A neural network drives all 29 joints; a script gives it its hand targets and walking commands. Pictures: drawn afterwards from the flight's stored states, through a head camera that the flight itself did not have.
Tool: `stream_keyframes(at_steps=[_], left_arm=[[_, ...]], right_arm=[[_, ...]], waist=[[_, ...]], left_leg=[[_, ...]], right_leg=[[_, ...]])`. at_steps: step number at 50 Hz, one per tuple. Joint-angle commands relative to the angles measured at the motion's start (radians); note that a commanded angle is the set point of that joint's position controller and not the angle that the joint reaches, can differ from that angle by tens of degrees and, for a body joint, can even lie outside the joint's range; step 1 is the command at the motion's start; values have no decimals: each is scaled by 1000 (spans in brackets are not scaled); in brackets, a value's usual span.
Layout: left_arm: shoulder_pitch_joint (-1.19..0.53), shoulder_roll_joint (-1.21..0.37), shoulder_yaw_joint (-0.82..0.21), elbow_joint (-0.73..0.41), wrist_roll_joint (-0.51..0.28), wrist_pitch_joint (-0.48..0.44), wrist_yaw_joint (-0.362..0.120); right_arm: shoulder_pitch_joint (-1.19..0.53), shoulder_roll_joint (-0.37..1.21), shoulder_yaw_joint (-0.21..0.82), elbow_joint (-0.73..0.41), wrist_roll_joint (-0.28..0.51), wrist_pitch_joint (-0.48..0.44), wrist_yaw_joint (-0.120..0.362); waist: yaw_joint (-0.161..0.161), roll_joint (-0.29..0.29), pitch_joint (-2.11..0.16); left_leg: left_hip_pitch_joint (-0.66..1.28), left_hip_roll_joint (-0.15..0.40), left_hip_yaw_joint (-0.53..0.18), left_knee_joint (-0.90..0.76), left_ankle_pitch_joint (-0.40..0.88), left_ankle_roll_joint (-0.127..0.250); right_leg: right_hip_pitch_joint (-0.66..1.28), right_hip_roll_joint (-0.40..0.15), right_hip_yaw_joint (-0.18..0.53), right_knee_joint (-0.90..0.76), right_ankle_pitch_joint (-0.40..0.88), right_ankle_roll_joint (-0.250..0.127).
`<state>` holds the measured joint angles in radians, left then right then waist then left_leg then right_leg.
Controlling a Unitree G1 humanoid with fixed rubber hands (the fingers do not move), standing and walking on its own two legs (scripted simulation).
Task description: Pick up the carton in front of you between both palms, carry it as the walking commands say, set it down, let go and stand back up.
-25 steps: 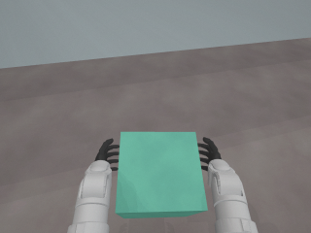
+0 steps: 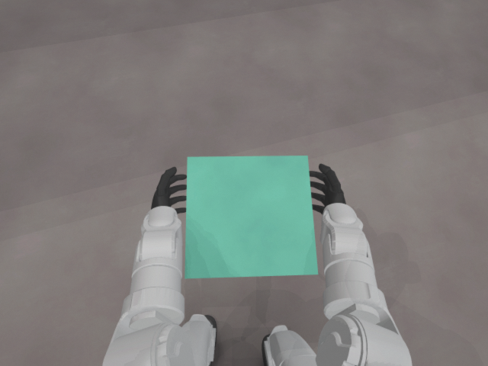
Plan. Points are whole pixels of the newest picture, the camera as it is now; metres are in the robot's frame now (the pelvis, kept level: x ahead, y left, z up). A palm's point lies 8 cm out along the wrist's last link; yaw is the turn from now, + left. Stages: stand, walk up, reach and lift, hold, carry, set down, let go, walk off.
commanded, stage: set down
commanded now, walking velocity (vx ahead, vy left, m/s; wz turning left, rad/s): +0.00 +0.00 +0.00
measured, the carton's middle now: (245, 222) +0.37 -0.01 -0.14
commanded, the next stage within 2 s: none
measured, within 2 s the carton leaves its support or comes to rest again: neither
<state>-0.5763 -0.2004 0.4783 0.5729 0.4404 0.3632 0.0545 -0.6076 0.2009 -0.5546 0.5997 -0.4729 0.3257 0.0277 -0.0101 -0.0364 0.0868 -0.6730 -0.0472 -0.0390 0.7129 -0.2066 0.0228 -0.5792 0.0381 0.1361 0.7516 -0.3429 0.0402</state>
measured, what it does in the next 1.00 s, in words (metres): lowers itself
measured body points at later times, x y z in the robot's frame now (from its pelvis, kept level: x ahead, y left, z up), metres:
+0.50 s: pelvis -0.02 -0.02 -0.13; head +0.21 +0.01 +0.26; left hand +0.42 +0.16 -0.22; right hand +0.42 -0.14 -0.21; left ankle +0.08 +0.10 -0.71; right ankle +0.02 -0.15 -0.71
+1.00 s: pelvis -0.05 -0.01 -0.26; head +0.25 +0.04 +0.08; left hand +0.45 +0.18 -0.38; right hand +0.45 -0.11 -0.37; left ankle +0.08 +0.10 -0.71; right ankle +0.02 -0.15 -0.71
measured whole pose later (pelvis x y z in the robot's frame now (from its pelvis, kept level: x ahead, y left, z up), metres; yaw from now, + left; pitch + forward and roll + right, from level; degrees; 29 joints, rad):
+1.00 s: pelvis -0.05 -0.01 -0.26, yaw -5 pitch +46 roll -6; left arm -1.08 0.13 0.33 0.80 0.19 0.25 0.09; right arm -1.01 0.12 -0.45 0.68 -0.13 0.18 -0.23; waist 0.04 -0.07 -0.09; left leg -2.12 -0.09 -0.12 1.75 -0.42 -0.04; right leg -1.99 0.17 0.06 1.79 -0.61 0.10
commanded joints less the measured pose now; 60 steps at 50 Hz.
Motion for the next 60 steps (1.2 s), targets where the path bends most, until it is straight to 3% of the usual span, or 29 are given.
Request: stream_keyframes(at_steps=[1,7,9,12,17,27,45,60], left_arm=[[-476,-728,-454,59,-165,-154,-194],[-611,-820,-701,-37,-263,-232,-214],[-616,-816,-737,-55,-278,-219,-224],[-605,-803,-739,-35,-276,-183,-247],[-620,-773,-658,61,-251,-124,-288],[-737,-697,-583,140,-281,-145,-294],[-986,-560,-602,152,-350,-158,-229],[-1203,-433,-535,244,-374,-150,-239]], right_arm=[[-431,714,422,91,166,-134,189],[-550,824,684,-46,288,-210,166],[-562,850,737,-76,318,-196,158],[-563,881,765,-66,342,-158,156],[-596,900,718,3,332,-95,154],[-718,861,666,35,337,-126,80],[-979,750,642,75,416,-156,5],[-1200,642,530,153,434,-146,-10]], waist=[[-8,68,-576],[-19,74,-1094],[-6,77,-1189],[25,74,-1181],[54,50,-1061],[58,43,-1142],[96,94,-1267],[114,111,-1184]], left_leg=[[415,-41,-38,57,290,-30],[412,-56,-25,277,472,-33],[341,-66,-5,326,459,-36],[148,-79,30,370,321,-41],[-136,-85,59,424,117,-32],[-369,-94,66,599,124,-36],[-493,-83,78,867,74,-61],[-642,-60,80,1043,-17,-59]], right_leg=[[-294,109,-93,-15,136,-47],[-493,134,-131,160,227,-6],[-525,135,-135,209,239,4],[-567,136,-136,265,184,15],[-674,137,-138,327,55,21],[-854,159,-158,508,62,29],[-1137,202,-226,836,-43,30],[-1308,204,-251,1040,-128,23]])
